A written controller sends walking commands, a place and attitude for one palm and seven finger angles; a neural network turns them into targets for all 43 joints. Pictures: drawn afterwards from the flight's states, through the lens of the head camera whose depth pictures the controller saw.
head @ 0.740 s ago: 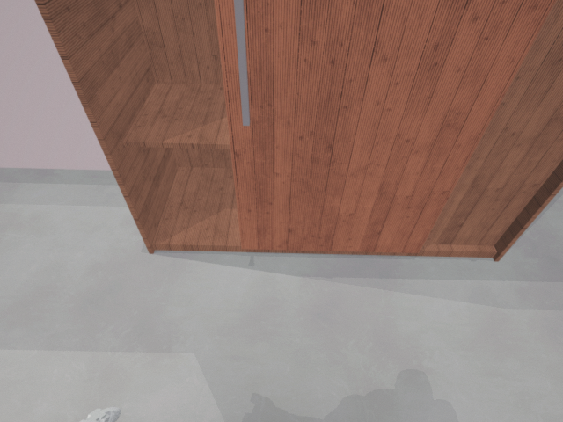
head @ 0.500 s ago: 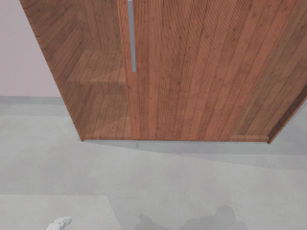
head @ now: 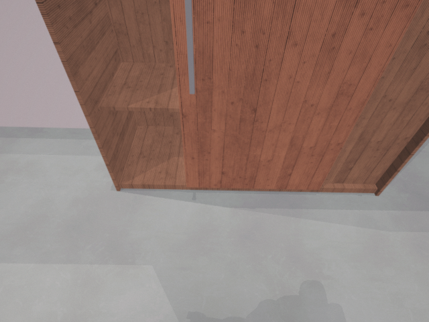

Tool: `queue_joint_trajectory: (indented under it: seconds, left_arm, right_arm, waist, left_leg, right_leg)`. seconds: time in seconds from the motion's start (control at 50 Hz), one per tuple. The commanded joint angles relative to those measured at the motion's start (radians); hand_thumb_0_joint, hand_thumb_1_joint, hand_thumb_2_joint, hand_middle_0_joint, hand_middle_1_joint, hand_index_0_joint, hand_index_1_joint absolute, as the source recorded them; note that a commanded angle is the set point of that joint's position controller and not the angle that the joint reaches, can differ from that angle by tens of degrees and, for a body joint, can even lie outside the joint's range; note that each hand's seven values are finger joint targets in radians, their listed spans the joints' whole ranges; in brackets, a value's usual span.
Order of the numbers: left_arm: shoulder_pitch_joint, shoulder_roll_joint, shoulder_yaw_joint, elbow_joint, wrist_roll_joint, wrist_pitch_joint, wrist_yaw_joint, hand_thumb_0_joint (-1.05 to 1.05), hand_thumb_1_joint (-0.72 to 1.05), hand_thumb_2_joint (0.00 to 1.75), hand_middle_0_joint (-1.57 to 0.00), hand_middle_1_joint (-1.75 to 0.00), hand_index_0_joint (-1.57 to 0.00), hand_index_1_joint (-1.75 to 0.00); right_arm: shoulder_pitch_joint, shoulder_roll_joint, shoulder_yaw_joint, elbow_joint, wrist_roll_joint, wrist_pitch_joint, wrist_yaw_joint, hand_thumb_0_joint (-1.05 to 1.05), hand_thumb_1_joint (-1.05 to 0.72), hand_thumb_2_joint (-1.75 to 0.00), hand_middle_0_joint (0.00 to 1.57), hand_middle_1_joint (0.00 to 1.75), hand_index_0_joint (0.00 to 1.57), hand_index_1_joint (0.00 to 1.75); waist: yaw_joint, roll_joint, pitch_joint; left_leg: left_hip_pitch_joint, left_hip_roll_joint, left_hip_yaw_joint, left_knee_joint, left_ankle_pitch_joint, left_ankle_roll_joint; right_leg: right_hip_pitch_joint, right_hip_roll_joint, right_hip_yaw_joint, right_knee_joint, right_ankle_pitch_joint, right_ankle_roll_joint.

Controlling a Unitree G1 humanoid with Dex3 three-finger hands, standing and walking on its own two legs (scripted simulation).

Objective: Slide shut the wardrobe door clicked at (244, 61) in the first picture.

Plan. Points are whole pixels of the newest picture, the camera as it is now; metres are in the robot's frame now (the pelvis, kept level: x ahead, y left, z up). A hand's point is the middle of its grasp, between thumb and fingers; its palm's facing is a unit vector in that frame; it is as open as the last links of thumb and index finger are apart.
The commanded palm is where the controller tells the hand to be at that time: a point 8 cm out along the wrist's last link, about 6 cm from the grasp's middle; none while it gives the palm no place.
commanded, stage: stand and wait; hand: right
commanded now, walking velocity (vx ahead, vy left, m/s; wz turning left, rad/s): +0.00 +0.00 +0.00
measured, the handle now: (190, 47) +0.91 +0.14 +0.09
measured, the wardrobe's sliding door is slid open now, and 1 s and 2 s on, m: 0.39 0.39 0.39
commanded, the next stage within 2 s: look at it before walking up in 0.08 s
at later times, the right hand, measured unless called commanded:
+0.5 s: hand out of the picture +0.09 -0.25 -0.15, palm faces -0.03 +0.94 -0.33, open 7.4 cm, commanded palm none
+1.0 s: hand out of the picture +0.09 -0.24 -0.16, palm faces -0.06 +0.95 -0.32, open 7.4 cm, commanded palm none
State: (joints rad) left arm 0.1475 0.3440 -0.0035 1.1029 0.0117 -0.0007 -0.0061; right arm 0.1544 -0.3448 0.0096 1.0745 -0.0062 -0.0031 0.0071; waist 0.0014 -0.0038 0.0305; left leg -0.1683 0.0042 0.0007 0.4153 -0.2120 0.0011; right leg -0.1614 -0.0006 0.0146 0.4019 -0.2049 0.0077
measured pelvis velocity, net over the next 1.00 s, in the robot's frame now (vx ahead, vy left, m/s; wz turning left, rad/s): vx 0.01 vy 0.00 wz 0.06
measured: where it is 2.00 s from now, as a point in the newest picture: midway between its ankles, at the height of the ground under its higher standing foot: outside the picture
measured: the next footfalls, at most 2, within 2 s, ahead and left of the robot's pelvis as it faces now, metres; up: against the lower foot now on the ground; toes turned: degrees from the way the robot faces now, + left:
right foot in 1.78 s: +0.04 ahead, -0.11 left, +0.00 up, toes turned +30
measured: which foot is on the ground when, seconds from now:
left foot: down 0.00-1.00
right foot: down 0.00-1.00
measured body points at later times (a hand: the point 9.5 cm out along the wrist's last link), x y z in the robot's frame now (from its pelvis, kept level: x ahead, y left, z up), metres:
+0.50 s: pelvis +0.01 +0.00 +0.00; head +0.01 +0.00 +0.45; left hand +0.09 +0.30 -0.13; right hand +0.09 -0.29 -0.13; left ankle +0.01 +0.12 -0.74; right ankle +0.01 -0.13 -0.74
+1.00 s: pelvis +0.01 +0.00 +0.00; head +0.02 +0.00 +0.45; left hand +0.09 +0.29 -0.14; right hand +0.09 -0.28 -0.14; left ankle +0.01 +0.12 -0.74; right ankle +0.01 -0.13 -0.74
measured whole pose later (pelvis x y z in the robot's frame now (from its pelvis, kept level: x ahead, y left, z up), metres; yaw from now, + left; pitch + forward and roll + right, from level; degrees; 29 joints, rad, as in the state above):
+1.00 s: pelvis +0.01 +0.00 +0.00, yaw +4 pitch -1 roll +0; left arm 0.11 0.30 0.00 1.05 0.01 0.01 0.02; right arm 0.17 -0.32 -0.01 1.04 -0.01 0.03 0.00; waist -0.02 0.00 0.04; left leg -0.20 -0.02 -0.06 0.46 -0.24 0.00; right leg -0.17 -0.03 -0.04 0.44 -0.25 0.01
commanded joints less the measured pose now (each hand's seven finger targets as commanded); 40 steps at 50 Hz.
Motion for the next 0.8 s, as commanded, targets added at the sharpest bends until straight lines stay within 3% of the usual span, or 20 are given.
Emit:
queue_joint_trajectory:
  seconds: [0.0,0.3,0.38,0.78]
  left_arm:
    - [-0.062,0.199,0.042,-0.068,-0.001,-0.031,0.015,0.0,0.9,0.9,-0.2,-0.3,-0.2,-0.3]
    - [-0.067,0.202,0.039,-0.06,-0.002,-0.036,0.017,0.0,0.9,0.9,-0.2,-0.3,-0.2,-0.3]
    - [-0.075,0.201,0.039,-0.06,-0.003,-0.033,0.018,0.0,0.9,0.9,-0.2,-0.3,-0.2,-0.3]
    - [-0.089,0.204,0.037,-0.059,-0.004,-0.033,0.02,0.0,0.9,0.9,-0.2,-0.3,-0.2,-0.3]
  right_arm:
    - [-0.063,-0.211,-0.046,-0.064,-0.004,-0.024,-0.016,0.0,-0.9,-0.9,0.2,0.3,0.2,0.3]
    - [-0.067,-0.207,-0.046,-0.063,-0.004,-0.027,-0.018,0.0,-0.9,-0.9,0.2,0.3,0.2,0.3]
    - [-0.071,-0.207,-0.046,-0.061,-0.005,-0.025,-0.018,0.0,-0.9,-0.9,0.2,0.3,0.2,0.3]
    - [-0.064,-0.209,-0.046,-0.056,-0.004,-0.027,-0.019,0.0,-0.9,-0.9,0.2,0.3,0.2,0.3]
  waist:
    - [-0.002,0.015,-0.043]
    - [-0.003,0.001,-0.072]
    - [-0.004,0.005,-0.045]
    - [-0.005,0.003,-0.063]
  left_leg:
    - [-0.007,0.12,-0.117,-0.102,-0.001,0.034]
    - [0.027,0.117,-0.106,-0.085,0.116,0.031]
    - [0.014,0.116,-0.103,-0.093,0.098,0.029]
    - [0.044,0.121,-0.094,-0.101,0.168,0.027]
  right_leg:
    - [-0.011,-0.104,0.092,-0.078,0.053,-0.035]
    - [0.017,-0.115,0.09,-0.08,0.134,-0.034]
    - [0.011,-0.114,0.091,-0.089,0.116,-0.033]
    - [0.048,-0.118,0.084,-0.096,0.169,-0.031]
